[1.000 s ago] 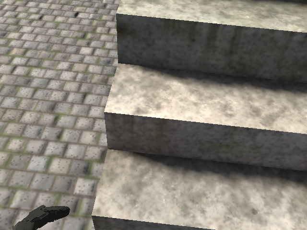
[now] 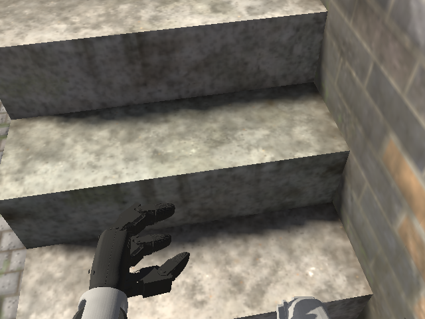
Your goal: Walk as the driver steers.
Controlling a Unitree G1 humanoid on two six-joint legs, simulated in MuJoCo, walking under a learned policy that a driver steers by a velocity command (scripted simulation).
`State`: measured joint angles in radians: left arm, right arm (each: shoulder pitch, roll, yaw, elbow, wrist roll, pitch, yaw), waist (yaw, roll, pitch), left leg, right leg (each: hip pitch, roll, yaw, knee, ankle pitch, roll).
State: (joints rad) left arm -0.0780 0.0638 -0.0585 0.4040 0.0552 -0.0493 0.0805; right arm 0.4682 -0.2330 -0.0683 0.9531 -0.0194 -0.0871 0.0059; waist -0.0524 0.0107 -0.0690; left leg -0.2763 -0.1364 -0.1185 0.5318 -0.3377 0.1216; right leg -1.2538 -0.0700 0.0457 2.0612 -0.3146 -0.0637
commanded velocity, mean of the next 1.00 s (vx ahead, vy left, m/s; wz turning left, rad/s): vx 1.00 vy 0.00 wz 0.30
